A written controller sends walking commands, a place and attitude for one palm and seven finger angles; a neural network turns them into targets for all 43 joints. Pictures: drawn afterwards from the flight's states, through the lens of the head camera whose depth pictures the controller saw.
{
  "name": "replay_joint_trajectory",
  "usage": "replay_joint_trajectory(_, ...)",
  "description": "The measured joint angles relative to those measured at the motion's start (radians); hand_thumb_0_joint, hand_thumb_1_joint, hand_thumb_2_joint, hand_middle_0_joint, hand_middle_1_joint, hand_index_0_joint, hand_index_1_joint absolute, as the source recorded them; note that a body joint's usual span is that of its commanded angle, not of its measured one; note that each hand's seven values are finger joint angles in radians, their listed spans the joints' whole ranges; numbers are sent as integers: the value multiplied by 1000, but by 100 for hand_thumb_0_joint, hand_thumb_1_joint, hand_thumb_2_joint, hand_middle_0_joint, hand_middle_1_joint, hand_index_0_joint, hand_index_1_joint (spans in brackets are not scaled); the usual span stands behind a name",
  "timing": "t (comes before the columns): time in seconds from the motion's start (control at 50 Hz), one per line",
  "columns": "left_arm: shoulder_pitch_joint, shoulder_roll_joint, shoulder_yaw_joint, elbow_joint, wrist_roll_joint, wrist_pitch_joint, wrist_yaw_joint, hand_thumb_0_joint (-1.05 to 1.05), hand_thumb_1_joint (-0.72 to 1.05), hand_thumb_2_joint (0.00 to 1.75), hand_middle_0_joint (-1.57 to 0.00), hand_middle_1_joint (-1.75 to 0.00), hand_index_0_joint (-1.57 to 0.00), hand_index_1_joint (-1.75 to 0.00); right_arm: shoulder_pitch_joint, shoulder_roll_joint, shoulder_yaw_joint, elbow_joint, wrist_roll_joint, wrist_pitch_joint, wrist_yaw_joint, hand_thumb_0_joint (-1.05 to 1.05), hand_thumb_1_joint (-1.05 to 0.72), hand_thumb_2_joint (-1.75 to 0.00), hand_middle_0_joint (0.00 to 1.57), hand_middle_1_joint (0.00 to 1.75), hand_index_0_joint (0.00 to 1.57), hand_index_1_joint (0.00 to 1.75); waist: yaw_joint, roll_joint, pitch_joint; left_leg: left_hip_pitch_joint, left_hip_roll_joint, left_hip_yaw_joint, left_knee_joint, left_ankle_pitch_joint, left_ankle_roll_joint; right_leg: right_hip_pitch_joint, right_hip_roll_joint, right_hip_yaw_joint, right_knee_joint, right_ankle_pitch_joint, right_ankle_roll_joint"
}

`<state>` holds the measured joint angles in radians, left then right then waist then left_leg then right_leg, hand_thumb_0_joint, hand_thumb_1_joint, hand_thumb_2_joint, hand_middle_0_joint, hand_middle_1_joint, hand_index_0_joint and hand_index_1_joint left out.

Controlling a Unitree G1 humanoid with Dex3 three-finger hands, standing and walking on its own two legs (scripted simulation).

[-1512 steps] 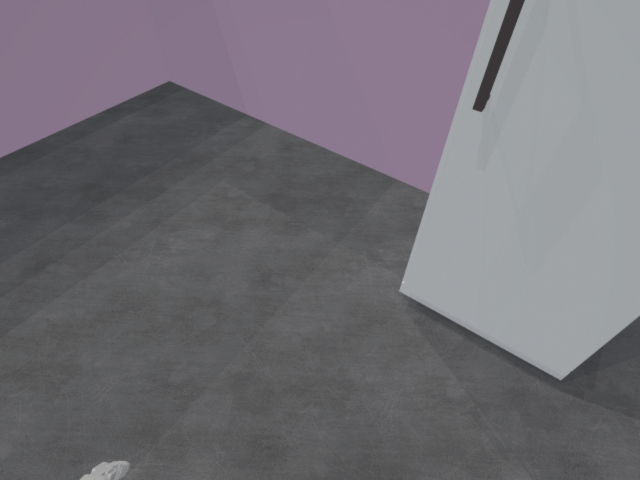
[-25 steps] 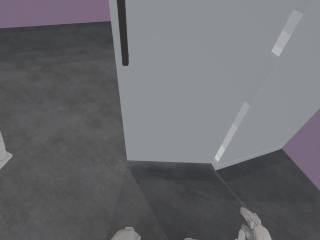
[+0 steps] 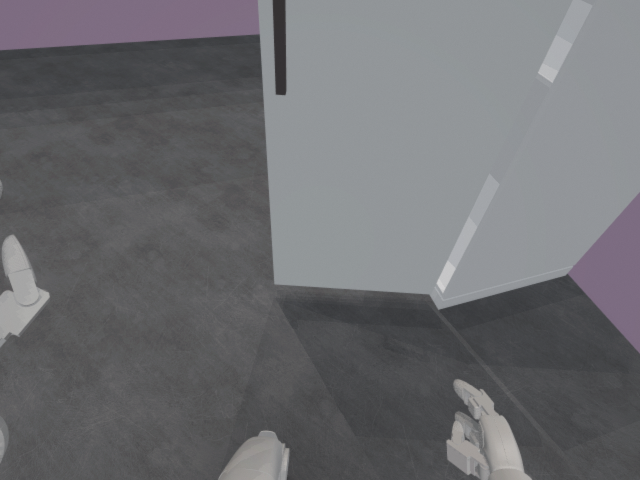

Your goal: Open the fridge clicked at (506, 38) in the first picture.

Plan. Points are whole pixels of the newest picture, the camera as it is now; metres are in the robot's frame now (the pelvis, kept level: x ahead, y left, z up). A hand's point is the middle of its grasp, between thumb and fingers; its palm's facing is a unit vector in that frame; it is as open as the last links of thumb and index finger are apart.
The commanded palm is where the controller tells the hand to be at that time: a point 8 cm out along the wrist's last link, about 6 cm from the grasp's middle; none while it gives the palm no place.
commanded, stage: stop stepping back and stand still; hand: left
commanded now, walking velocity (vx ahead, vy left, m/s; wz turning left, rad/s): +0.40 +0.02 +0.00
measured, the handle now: out of the picture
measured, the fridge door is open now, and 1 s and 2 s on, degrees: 70 70 70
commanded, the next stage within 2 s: let the arm hang, fingers relaxed in 0.70 s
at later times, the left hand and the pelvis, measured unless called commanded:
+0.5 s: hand out of the picture +0.11 +0.25 +0.20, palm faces +0.41 -0.76 -0.50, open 7.4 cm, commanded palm +0.06 +0.28 +0.20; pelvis -0.10 -0.01 +0.01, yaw -5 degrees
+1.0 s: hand out of the picture +0.10 +0.23 -0.07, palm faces +0.00 -0.94 -0.35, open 7.4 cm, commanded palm none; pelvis -0.09 +0.02 +0.01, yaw -1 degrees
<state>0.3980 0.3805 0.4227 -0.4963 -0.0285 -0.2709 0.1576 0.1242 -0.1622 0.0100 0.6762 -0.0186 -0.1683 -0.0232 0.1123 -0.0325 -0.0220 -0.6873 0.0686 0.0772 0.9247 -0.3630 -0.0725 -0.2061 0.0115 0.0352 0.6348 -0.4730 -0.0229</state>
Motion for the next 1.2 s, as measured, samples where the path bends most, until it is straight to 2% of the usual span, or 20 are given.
replay_joint_trajectory(0.06, 5, -5, -28, 14, 10, 19, -4, 1, 88, 90, -21, -30, -21, -30, 50, 2, 23, 7, 12, 21, -17, 2, -90, -89, 20, 30, 20, 30, -9, -44, -28, 99, -58, -7, 71, -30, 19, 9, -34, 35, -73, 81, 35)
replay_joint_trajectory(0.1, 17, 3, -24, 22, 9, 30, -5, 1, 88, 90, -21, -30, -21, -30, 78, -4, 32, -18, 18, 21, -32, 2, -90, -89, 20, 30, 20, 30, -44, -54, -40, 225, -71, 1, -110, 38, 40, -4, -39, 42, -84, 102, 39)
replay_joint_trajectory(0.14, 21, 8, -23, 28, 3, 46, -4, 1, 88, 90, -21, -30, -21, -30, 101, -34, 24, -57, 22, 9, -42, 2, -90, -89, 20, 30, 21, 30, -90, -9, -47, 350, -55, -4, -330, 117, 63, -38, -15, 25, -42, 92, 49)
replay_joint_trajectory(0.16, 12, 21, -20, 39, 1, 53, -2, 1, 88, 90, -21, -30, -21, -30, 96, -32, 12, -56, 24, 8, -45, 2, -90, -89, 20, 30, 20, 30, -113, -19, -36, 350, -69, 0, -344, 72, 85, -62, -25, 27, -4, 77, 49)
replay_joint_trajectory(0.2, 20, 44, -5, 63, -3, 63, 1, 1, 89, 90, -21, -30, -21, -30, 85, -19, 4, -53, 27, 19, -42, 2, -90, -89, 20, 30, 20, 30, -127, -54, -4, 356, -82, 33, -344, 78, 112, -98, -31, 42, 59, 33, 41)
replay_joint_trajectory(0.28, 117, 63, 12, 28, -12, 94, -8, 1, 89, 90, -21, -30, -21, -30, 114, -8, 6, -58, 6, 15, -35, 2, -90, -89, 20, 30, 20, 30, -172, -53, 14, 385, -48, 49, -405, 154, 107, -155, 12, -33, 175, 20, 36)
replay_joint_trajectory(0.36, 201, 70, -1, -46, 0, 75, -10, 1, 89, 90, -21, -30, -21, -30, 181, -28, 1, -53, 1, 31, -30, 1, -90, -89, 20, 30, 20, 30, -182, -12, -17, 376, -13, 34, -419, 159, 99, -94, 23, -138, 71, 21, 10)
replay_joint_trajectory(0.4, 223, 89, 11, -48, 9, 66, -9, 1, 88, 90, -21, -30, -21, -30, 209, -40, -9, -54, -1, 51, -36, 1, -90, -89, 20, 30, 20, 30, -182, 5, -44, 331, -13, 26, -356, 66, 94, -24, 20, -161, -29, -8, -14)
replay_joint_trajectory(0.44, 208, 99, 25, -25, 17, 62, -8, 1, 88, 90, -21, -30, -22, -30, 209, -55, -25, -37, 2, 75, -40, 1, -90, -89, 20, 30, 20, 30, -155, 20, -52, 237, -18, 0, -168, -84, 85, -32, 22, -149, -68, 60, -61)
replay_joint_trajectory(0.5, 153, 66, 34, 63, 19, 46, -14, 1, 88, 90, -21, -30, -22, -30, 194, -73, -33, 35, -3, 94, -37, 2, -90, -89, 20, 30, 20, 30, -114, 19, -42, 134, -41, -42, 150, -32, 65, -27, 12, -133, -71, 170, -72)
replay_joint_trajectory(0.56, 124, 6, 22, 162, 14, 46, -7, 1, 88, 90, -21, -30, -22, -30, 210, -82, -31, 52, 1, 95, -38, 2, -90, -89, 20, 30, 20, 30, -106, 20, -70, 96, -28, -40, 236, 70, 57, -1, 0, -121, -122, 181, -62)
replay_joint_trajectory(0.68, 57, -60, -79, 211, 26, 69, -8, 1, 89, 90, -21, -30, -21, -30, 201, -84, -27, 53, 1, 60, -58, 2, -90, -89, 20, 30, 20, 30, -105, 3, -53, 174, 3, -5, 14, 111, 72, 19, -32, -135, -181, 214, -48)
replay_joint_trajectory(0.8, 108, 4, -52, 44, 21, 47, 0, 1, 88, 90, -21, -30, -21, -30, 167, -66, -25, -9, -6, 24, -67, 2, -90, -89, 20, 30, 20, 30, -108, -17, -27, 394, -13, 29, -361, 93, 94, -11, -26, -133, -133, 179, -36)
replay_joint_trajectory(0.82, 90, 20, -58, 68, 35, 35, -12, 1, 88, 90, -21, -30, -21, -30, 164, -80, -32, -10, -4, 8, -44, 2, -90, -89, 20, 30, 20, 30, -111, 5, -35, 410, -10, 22, -388, 176, 98, -34, -18, -148, -97, 163, -27)
replay_joint_trajectory(0.86, -4, 35, -126, 233, 47, 98, -62, 0, 89, 90, -21, -30, -21, -30, 129, -111, -35, 9, 4, 44, -2, 1, -90, -89, 20, 30, 20, 30, -114, 30, -41, 382, -25, 4, -352, 111, 81, -97, -39, -153, 22, 108, 6)
replay_joint_trajectory(0.92, -109, -30, -236, 576, 48, 252, -105, 0, 90, 90, -20, -30, -20, -30, 61, -127, -16, 26, -10, 113, 18, 1, -90, -89, 20, 30, 20, 30, -124, 62, -29, 370, -49, 14, -323, 56, 83, -188, -42, -88, 225, -53, 40)
replay_joint_trajectory(0.98, -160, -102, -339, 870, 45, 334, -136, 0, 90, 90, -19, -30, -20, -30, 37, -109, 5, 26, -22, 135, 21, 1, -90, -89, 20, 30, 20, 30, -148, 73, 13, 385, -58, 5, -330, 69, 83, -188, -26, -56, 197, -4, 36)
replay_joint_trajectory(1.02, -150, -131, -400, 987, 44, 339, -154, 1, 91, 90, -19, -30, -20, -30, 36, -86, 22, 35, -11, 152, 26, 1, -90, -89, 20, 30, 20, 30, -139, 36, 42, 386, -66, 18, -302, 54, 73, -145, -34, -47, 54, 185, 22)
replay_joint_trajectory(1.1, -116, -215, -474, 1208, 53, 325, -176, 1, 91, 90, -20, -30, -20, -30, 54, -64, 12, 113, -4, 198, 34, 1, -90, -89, 20, 30, 20, 30, -139, 31, 78, 364, -57, -42, -198, -75, 74, -112, -9, -97, 39, 142, -29)
replay_joint_trajectory(1.2, -122, -175, -414, 1327, 57, 280, -153, -4, 98, 90, -21, -30, -21, -30, 85, -58, -8, 227, -1, 219, 28, 1, -90, -89, 20, 30, 20, 30, -95, 19, 107, 392, -57, -78, -220, -42, 84, -78, 27, -132, -70, 200, -35)
